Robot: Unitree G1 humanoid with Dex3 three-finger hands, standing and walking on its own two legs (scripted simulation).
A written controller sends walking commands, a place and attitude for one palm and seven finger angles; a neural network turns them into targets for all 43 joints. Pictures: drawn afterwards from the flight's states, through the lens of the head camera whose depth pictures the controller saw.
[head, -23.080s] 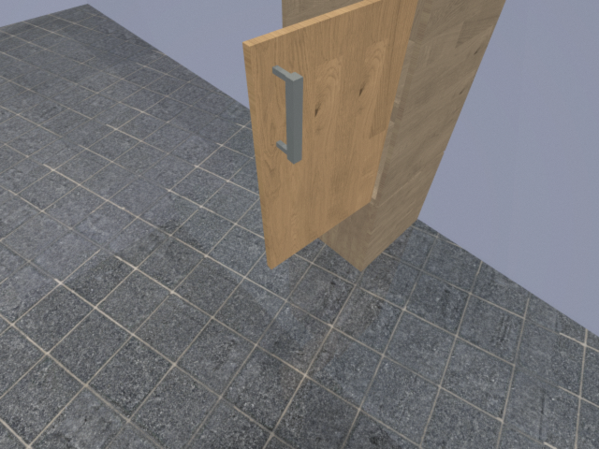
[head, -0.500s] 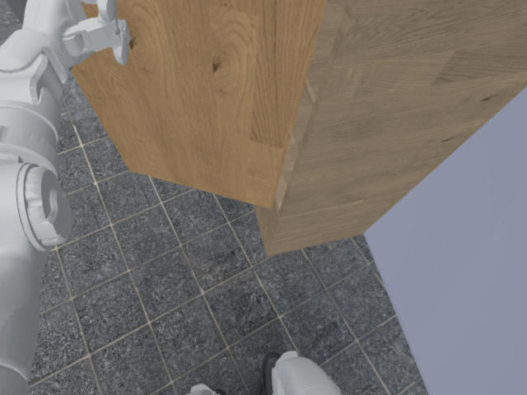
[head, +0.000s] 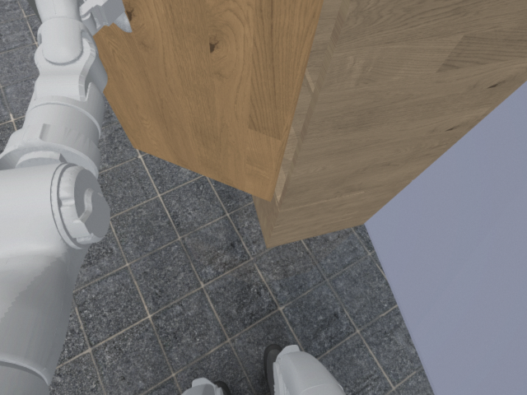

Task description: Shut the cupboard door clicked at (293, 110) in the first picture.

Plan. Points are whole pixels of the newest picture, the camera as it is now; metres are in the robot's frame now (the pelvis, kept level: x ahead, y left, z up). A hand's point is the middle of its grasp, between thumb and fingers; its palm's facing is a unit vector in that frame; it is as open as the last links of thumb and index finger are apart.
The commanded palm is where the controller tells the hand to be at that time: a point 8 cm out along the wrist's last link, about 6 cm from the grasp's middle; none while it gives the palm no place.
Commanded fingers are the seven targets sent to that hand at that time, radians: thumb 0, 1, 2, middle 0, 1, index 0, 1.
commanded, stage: pull the fist back off the door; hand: left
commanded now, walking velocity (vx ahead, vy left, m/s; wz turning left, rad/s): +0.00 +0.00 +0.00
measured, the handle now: out of the picture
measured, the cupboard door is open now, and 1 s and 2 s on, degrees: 53 53 53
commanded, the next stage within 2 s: draw the hand back to the body in 0.64 s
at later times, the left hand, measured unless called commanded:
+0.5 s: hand (108, 67) +0.51 +0.10 +0.15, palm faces +0.00 -1.00 +0.02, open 3.1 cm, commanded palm +0.49 +0.14 +0.16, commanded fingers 0.00 0.90 0.90 -1.30 -1.50 -1.30 -1.50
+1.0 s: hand (92, 93) +0.46 +0.11 +0.16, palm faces +0.02 -1.00 -0.04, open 3.1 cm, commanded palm +0.41 +0.16 +0.17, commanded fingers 0.00 0.90 0.90 -1.30 -1.50 -1.30 -1.50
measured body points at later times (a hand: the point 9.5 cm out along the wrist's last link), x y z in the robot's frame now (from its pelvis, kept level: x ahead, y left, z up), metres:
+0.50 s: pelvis +0.00 +0.00 +0.02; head +0.08 +0.00 +0.46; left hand +0.51 +0.15 +0.15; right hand -0.03 -0.26 -0.10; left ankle -0.05 +0.08 -0.70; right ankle +0.02 -0.10 -0.70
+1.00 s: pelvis -0.01 +0.00 +0.02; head +0.04 -0.02 +0.47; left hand +0.46 +0.16 +0.16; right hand -0.02 -0.25 -0.11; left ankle -0.05 +0.08 -0.70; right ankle +0.02 -0.10 -0.70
